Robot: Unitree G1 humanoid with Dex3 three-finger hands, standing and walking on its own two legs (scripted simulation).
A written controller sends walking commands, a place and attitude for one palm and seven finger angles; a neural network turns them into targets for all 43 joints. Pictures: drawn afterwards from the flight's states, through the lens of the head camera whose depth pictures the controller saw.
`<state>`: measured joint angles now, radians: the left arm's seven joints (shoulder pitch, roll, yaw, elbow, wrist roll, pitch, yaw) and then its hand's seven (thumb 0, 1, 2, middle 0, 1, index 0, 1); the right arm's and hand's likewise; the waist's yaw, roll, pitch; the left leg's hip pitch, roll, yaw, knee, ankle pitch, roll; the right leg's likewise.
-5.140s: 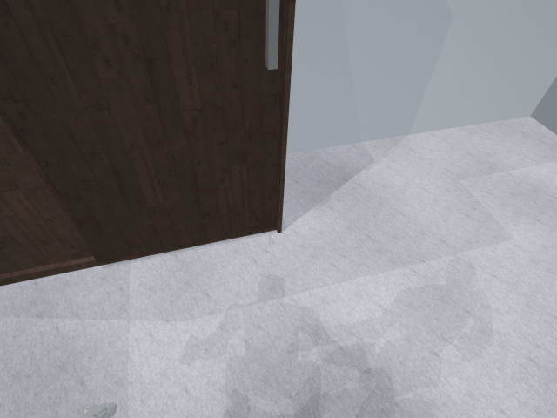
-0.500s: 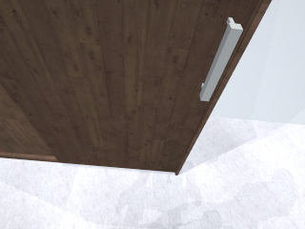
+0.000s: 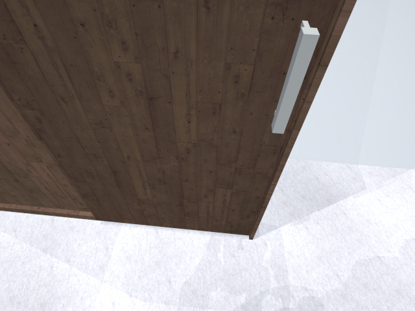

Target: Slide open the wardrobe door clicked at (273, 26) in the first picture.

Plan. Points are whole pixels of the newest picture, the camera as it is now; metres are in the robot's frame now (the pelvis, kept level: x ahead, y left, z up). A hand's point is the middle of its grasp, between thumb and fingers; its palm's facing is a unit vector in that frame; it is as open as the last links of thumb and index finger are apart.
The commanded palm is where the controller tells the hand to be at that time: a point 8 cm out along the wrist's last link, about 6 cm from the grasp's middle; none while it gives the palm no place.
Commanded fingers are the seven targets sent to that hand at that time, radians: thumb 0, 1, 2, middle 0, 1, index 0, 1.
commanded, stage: come to a stop and stand still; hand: right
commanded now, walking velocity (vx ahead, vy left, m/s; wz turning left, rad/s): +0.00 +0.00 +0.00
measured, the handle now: (289, 82) +0.54 -0.13 +0.17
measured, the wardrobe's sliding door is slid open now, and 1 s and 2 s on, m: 0.00 0.00 0.00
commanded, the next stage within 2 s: look again from close up in 0.50 s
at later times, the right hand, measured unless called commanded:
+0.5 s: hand out of the picture +0.03 -0.16 -0.16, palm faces +0.03 +0.97 -0.24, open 7.3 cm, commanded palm none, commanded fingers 0.00 -0.90 -0.90 0.20 0.30 0.20 0.30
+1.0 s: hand out of the picture +0.00 -0.14 -0.17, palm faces +0.04 +0.98 -0.20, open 7.4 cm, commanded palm none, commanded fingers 0.00 -0.90 -0.90 0.20 0.30 0.20 0.30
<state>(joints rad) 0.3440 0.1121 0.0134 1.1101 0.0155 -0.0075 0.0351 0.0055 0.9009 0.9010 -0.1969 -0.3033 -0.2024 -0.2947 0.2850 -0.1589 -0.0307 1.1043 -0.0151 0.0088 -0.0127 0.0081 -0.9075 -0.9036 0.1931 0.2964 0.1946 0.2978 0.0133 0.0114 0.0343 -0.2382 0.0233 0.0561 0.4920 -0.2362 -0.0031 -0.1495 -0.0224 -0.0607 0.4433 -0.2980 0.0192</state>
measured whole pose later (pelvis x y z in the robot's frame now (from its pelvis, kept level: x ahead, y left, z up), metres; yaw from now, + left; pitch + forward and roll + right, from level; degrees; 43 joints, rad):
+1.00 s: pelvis +0.00 +0.03 +0.00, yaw -1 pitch -2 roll -1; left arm 0.29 0.14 -0.02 1.14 0.01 -0.01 0.04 0.00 0.91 0.90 -0.19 -0.30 -0.20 -0.29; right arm 0.30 -0.14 0.01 1.11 -0.01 -0.02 -0.03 0.01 -0.91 -0.90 0.20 0.30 0.20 0.30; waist 0.00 -0.02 0.03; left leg -0.17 -0.03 0.08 0.45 -0.27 0.07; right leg -0.13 -0.03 -0.05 0.43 -0.28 0.02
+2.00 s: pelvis +0.09 +0.02 +0.00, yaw -3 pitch +1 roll +1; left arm 0.46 0.07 -0.03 1.15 0.02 -0.03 0.05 0.00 0.90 0.90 -0.20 -0.30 -0.20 -0.29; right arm 0.17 -0.18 -0.04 1.02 -0.01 0.00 -0.01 0.03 -0.94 -0.90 0.19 0.30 0.20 0.30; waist 0.04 -0.02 0.13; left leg -0.47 0.05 0.08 0.76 -0.28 0.03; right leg -0.04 -0.04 -0.04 0.44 -0.40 0.01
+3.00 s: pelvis +0.05 +0.02 +0.00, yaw -3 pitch -2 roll -1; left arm 0.27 0.16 0.00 1.12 0.01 0.01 0.02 0.00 0.91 0.90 -0.19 -0.30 -0.20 -0.29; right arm 0.30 -0.14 0.01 1.09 -0.01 0.00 -0.03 0.01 -0.92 -0.90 0.20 0.30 0.20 0.30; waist 0.01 0.01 0.04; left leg -0.12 -0.01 0.03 0.45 -0.29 0.03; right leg -0.22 -0.01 -0.09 0.41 -0.16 -0.02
